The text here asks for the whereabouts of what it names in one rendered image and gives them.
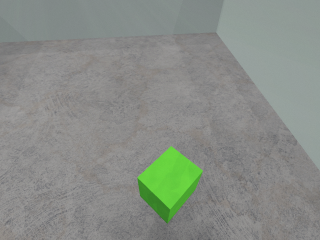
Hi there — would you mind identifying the carton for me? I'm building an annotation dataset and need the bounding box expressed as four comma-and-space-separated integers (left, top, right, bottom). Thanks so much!
137, 146, 203, 223

